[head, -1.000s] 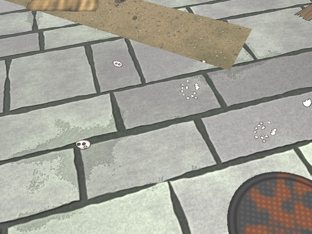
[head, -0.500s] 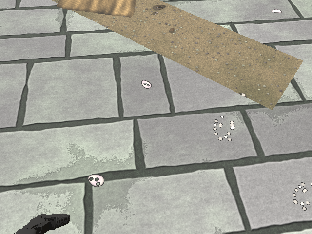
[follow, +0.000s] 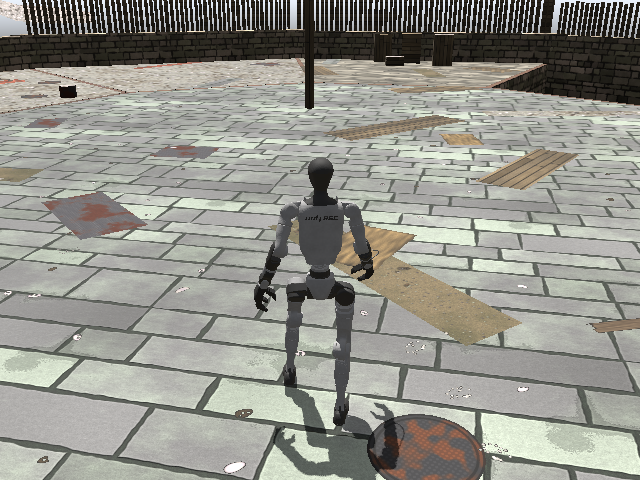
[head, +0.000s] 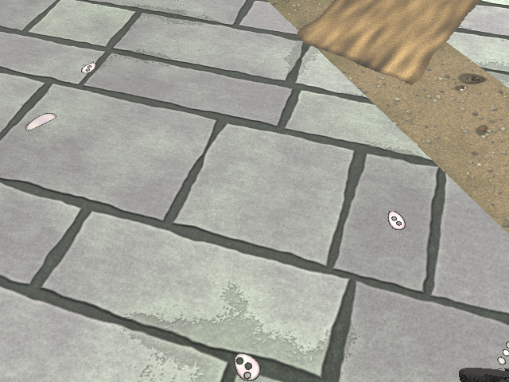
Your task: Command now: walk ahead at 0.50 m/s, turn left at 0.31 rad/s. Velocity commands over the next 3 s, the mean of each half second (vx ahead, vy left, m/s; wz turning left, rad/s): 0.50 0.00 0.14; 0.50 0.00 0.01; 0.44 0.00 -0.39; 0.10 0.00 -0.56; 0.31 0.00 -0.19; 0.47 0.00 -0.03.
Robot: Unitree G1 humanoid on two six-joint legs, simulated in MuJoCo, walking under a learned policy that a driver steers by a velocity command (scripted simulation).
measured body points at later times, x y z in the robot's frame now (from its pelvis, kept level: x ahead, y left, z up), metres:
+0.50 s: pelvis +0.27 +0.04 +0.00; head +0.29 +0.05 +0.45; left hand +0.45 +0.30 -0.10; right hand +0.33 -0.24 -0.11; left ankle +0.21 +0.14 -0.74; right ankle +0.45 -0.12 -0.69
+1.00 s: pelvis +0.54 -0.01 +0.01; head +0.56 -0.02 +0.46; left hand +0.55 +0.27 -0.12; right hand +0.73 -0.26 -0.09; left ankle +0.69 +0.18 -0.68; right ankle +0.49 -0.10 -0.74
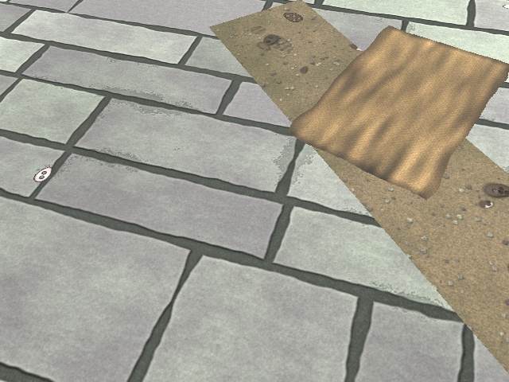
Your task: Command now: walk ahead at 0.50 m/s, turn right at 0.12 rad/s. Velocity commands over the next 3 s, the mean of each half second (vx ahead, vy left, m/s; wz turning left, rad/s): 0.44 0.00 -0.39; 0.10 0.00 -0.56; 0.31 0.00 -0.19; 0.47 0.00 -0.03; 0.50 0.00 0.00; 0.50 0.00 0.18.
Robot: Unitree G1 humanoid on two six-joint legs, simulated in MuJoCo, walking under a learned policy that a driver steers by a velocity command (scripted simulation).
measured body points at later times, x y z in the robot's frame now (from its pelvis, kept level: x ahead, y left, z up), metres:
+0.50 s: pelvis +0.25 +0.05 +0.00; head +0.29 +0.04 +0.44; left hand +0.47 +0.28 -0.11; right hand +0.25 -0.24 -0.12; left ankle +0.25 +0.16 -0.75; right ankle +0.34 -0.13 -0.69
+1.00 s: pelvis +0.36 +0.00 -0.01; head +0.39 -0.04 +0.43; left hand +0.64 +0.17 -0.10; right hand +0.37 -0.33 -0.13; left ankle +0.48 +0.13 -0.71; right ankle +0.39 -0.11 -0.75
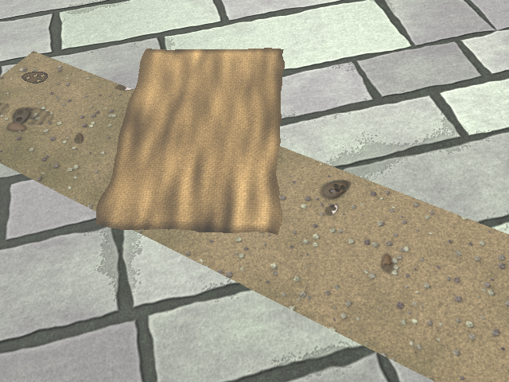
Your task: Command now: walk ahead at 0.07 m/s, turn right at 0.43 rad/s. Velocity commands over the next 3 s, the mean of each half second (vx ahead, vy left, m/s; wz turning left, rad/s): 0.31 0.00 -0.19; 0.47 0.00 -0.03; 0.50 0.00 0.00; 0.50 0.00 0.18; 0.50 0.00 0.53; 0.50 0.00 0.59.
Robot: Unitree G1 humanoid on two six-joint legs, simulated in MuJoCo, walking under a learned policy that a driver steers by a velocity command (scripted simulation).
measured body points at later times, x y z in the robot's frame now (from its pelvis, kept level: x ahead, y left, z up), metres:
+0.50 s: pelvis +0.13 +0.00 +0.01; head +0.15 +0.01 +0.46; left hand +0.37 +0.21 -0.07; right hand +0.08 -0.28 -0.12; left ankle +0.03 +0.15 -0.73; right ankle +0.20 -0.14 -0.72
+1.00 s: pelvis +0.38 -0.03 -0.01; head +0.42 -0.02 +0.44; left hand +0.39 +0.26 -0.13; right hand +0.61 -0.27 -0.08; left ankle +0.56 +0.07 -0.72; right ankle +0.20 -0.14 -0.73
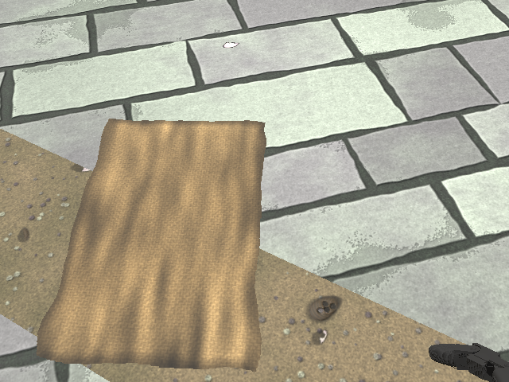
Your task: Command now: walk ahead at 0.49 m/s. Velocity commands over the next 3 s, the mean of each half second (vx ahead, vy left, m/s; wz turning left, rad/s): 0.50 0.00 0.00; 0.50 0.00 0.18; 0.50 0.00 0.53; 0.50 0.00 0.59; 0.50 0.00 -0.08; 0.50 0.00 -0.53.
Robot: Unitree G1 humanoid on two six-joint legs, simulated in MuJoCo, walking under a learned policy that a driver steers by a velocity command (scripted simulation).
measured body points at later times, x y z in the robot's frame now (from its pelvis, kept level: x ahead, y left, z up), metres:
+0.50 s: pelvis +0.28 +0.01 +0.01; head +0.31 +0.00 +0.46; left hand +0.50 +0.23 -0.07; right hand +0.28 -0.28 -0.12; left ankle +0.16 +0.11 -0.73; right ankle +0.45 -0.13 -0.70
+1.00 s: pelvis +0.56 -0.03 +0.01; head +0.58 -0.02 +0.46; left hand +0.56 +0.26 -0.11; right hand +0.76 -0.25 -0.09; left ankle +0.73 +0.14 -0.68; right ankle +0.46 -0.13 -0.73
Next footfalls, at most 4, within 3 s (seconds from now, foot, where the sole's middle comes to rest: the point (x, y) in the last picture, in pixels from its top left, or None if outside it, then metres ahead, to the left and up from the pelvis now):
0.02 left None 0.20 0.11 -0.76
0.56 right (334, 370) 0.50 -0.13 -0.76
1.12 left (247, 262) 0.78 0.12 -0.76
1.60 right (286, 177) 1.12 0.02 -0.76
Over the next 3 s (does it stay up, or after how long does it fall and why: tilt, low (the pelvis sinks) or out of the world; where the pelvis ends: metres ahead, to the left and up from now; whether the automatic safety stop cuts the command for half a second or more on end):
stays up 1.54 0.49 0.02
